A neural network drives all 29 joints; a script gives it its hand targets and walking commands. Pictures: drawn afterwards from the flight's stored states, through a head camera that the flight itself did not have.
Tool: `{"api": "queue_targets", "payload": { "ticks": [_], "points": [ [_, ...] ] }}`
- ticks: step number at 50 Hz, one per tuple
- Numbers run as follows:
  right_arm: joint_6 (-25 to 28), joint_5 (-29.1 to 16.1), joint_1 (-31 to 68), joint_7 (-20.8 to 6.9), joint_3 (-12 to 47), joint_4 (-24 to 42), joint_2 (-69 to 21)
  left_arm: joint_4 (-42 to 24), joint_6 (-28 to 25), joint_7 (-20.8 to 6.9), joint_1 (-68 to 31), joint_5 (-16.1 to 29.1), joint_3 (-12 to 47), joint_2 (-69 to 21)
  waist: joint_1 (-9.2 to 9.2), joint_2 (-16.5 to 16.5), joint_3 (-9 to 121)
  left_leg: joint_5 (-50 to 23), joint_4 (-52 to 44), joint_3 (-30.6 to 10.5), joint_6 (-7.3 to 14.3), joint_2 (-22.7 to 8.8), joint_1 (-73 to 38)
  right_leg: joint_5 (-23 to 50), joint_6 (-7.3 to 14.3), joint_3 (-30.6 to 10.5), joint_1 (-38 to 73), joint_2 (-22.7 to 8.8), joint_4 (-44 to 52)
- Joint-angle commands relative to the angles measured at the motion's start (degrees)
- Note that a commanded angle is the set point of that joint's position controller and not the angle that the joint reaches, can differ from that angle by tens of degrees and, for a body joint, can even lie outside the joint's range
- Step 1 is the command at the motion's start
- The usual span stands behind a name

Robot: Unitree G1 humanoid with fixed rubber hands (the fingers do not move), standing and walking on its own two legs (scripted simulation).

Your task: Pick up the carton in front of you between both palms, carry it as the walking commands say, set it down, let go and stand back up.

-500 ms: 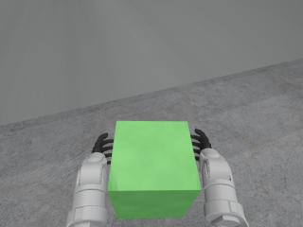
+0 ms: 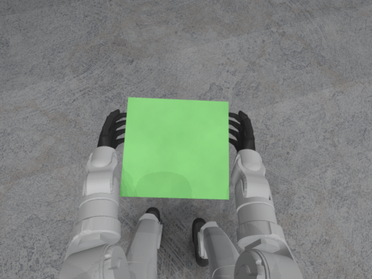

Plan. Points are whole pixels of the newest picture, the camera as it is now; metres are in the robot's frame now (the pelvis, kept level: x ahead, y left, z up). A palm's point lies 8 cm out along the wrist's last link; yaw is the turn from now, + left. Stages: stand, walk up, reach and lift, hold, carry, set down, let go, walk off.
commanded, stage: set down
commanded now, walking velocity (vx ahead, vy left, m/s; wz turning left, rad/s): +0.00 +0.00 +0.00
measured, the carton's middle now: (176, 154) +0.37 +0.04 -0.16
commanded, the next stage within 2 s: none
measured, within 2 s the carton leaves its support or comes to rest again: rests again in 1.96 s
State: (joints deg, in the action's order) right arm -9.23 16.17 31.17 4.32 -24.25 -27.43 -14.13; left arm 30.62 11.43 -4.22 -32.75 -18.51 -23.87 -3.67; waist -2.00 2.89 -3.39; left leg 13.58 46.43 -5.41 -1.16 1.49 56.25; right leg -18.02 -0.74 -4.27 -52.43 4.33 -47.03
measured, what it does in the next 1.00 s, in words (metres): lowers itself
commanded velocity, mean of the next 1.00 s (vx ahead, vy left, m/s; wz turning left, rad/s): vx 0.00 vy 0.00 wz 0.00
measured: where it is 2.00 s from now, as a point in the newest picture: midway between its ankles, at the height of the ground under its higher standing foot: (175, 245)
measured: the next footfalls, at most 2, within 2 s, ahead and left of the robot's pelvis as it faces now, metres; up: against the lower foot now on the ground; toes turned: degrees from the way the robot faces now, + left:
none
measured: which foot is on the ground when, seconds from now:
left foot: down 0.00-1.00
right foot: down 0.00-1.00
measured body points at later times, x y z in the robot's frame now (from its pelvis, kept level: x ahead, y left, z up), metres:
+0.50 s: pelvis -0.03 +0.01 -0.14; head +0.21 +0.05 +0.24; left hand +0.41 +0.21 -0.24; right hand +0.43 -0.09 -0.22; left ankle +0.07 +0.12 -0.69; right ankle +0.03 -0.12 -0.69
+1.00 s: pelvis -0.06 +0.00 -0.26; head +0.25 +0.04 +0.07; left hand +0.43 +0.24 -0.39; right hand +0.45 -0.07 -0.38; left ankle +0.07 +0.12 -0.69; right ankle +0.03 -0.12 -0.69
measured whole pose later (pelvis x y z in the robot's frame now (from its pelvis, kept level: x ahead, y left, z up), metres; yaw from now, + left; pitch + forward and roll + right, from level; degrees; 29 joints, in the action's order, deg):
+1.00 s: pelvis -0.06 +0.00 -0.26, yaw -4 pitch +46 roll -3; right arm -10.6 8.4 61.3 11.0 -23.7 -42.0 -4.6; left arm 45.7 13.4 -1.1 -61.2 -8.8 -23.3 9.8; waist -5.7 5.1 3.3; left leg 26.6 104.3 -5.8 -3.3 4.8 123.8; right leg -32.6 -4.6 -3.9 -119.9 11.1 -105.9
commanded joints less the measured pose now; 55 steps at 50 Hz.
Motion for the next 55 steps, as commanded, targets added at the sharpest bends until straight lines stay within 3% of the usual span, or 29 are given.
{"api": "queue_targets", "payload": {
  "ticks": [1,3,9,14,21,37,46,55],
  "points": [
    [3.5,-7.1,29.5,-9.8,36.3,-1.4,-47.5,-2.7,-4.5,-10.1,-30.1,8.2,33.5,-48.0,-2.09,-4.7,59.1,-30.9,7.7,3.3,0.7,4.9,-30.2,23.2,-2.9,1.8,5.6,4.4,-4.0],
    [2.7,-7.8,30.5,-10.2,37.2,-1.3,-46.8,-2.9,-3.5,-9.8,-30.5,8.8,34.5,-48.8,-1.86,-4.6,61.2,-28.3,10.1,3.3,0.2,4.8,-28.2,18.3,-2.9,2.8,-0.5,5.0,-6.7],
    [-2.3,-6.5,34.2,-12.9,32.7,-5.6,-46.8,0.8,1.8,-10.2,-33.8,9.0,33.6,-51.1,-0.97,-4.8,57.5,-10.3,13.9,4.0,-0.7,5.1,-16.4,2.3,-1.6,5.2,-15.7,6.1,-13.4],
    [-4.5,-6.4,39.6,-14.3,28.7,-9.5,-47.1,4.0,4.3,-9.5,-38.3,9.0,31.7,-51.7,-1.73,-5.8,57.0,-2.5,17.4,2.7,-0.8,4.7,-11.7,-3.6,-1.1,6.2,-28.2,6.7,-19.5],
    [-3.7,-7.5,43.8,-12.3,26.8,-13.3,-46.3,6.4,3.3,-7.9,-42.7,9.9,29.6,-48.7,-3.21,-5.3,61.2,-4.6,25.6,3.7,-0.8,5.3,-3.4,-4.4,-1.8,6.5,-36.7,7.7,-27.1],
    [-0.9,-11.3,54.5,-4.1,29.7,-12.7,-43.0,8.5,0.4,-8.3,-52.3,14.5,27.1,-38.1,-6.73,-1.2,68.5,-4.7,41.8,8.2,-0.8,6.3,17.8,-3.0,-3.3,6.8,-37.7,9.4,-41.2],
    [-0.8,-11.3,60.9,-2.7,27.4,-14.8,-39.6,11.3,0.4,-9.0,-57.9,15.0,24.1,-33.5,-8.25,0.2,67.3,-3.3,48.3,9.0,-0.7,5.8,25.2,-4.4,-3.3,7.5,-42.3,9.8,-48.0],
    [-0.4,-12.3,67.4,-3.0,25.5,-17.5,-35.7,12.9,0.2,-8.8,-64.3,16.2,23.8,-30.3,-8.97,-1.0,66.4,-2.3,53.9,9.1,-0.9,5.1,27.8,-6.1,-2.8,9.0,-49.0,9.8,-55.4]
  ]
}}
